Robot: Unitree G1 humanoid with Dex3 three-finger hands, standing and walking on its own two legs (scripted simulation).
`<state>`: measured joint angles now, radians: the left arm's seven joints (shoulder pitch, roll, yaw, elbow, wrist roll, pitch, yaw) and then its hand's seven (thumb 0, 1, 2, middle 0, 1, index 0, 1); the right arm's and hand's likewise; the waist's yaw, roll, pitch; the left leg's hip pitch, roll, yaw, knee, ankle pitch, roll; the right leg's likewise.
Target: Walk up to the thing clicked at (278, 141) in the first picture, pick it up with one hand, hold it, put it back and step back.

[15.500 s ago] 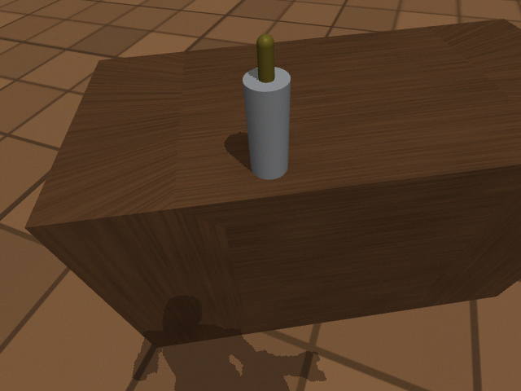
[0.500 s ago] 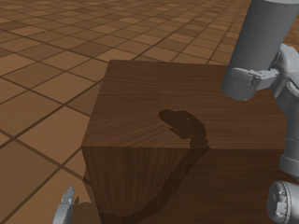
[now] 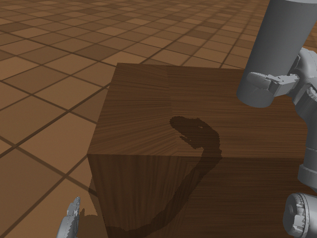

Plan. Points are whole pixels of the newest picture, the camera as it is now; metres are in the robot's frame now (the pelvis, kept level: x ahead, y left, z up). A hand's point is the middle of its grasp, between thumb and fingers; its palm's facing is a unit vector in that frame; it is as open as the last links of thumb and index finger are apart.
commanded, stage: hold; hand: right
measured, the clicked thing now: (279, 38) +0.34 -0.16 +0.38
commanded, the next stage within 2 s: crouch in 1.80 s
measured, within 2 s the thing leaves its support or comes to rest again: neither
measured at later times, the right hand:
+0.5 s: hand (271, 76) +0.33 -0.18 +0.31, palm faces +0.12 +0.99 +0.00, open 10.7 cm
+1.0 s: hand (272, 77) +0.33 -0.18 +0.31, palm faces +0.12 +0.99 +0.00, open 10.7 cm
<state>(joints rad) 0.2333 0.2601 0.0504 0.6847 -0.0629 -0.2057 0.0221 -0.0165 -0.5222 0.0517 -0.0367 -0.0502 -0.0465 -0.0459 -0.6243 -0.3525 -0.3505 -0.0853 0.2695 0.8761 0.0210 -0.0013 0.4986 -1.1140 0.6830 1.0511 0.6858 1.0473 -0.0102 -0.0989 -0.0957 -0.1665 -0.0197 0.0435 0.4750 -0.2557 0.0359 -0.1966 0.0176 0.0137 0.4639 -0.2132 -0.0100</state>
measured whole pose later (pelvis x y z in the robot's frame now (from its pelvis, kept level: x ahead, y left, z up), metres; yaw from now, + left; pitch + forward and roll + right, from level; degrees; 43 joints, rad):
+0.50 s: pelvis +0.00 -0.01 +0.00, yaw +0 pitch -4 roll +0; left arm 0.24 0.25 0.05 0.68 -0.07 -0.22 0.02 -0.02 -0.52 0.05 -0.04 -0.05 -0.05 -0.05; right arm -0.59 -0.34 -0.35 -0.10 0.27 0.87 0.02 0.00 0.50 -1.12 0.68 1.05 0.69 1.05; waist -0.01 -0.10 -0.09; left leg -0.16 -0.02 0.04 0.47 -0.25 0.03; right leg -0.20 0.02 0.01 0.47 -0.21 -0.02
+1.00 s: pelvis -0.01 -0.01 +0.00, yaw +0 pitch -4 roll +0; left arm 0.24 0.25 0.05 0.68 -0.06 -0.23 0.01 -0.02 -0.52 0.05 -0.04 -0.05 -0.05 -0.05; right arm -0.61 -0.35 -0.35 -0.06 0.26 0.87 0.02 0.00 0.51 -1.13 0.68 1.06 0.69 1.06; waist 0.00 -0.10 -0.08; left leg -0.16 -0.02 0.04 0.47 -0.23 0.03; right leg -0.19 0.02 0.01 0.47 -0.20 -0.02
